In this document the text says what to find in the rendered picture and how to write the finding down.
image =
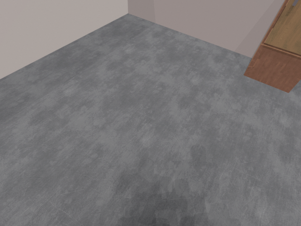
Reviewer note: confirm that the cupboard door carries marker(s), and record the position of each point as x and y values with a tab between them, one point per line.
286	33

